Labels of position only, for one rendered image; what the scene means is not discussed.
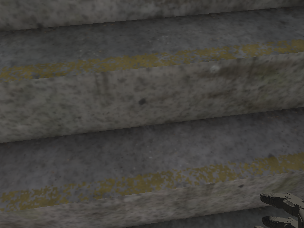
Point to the right robot hand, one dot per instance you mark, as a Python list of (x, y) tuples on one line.
[(289, 203)]

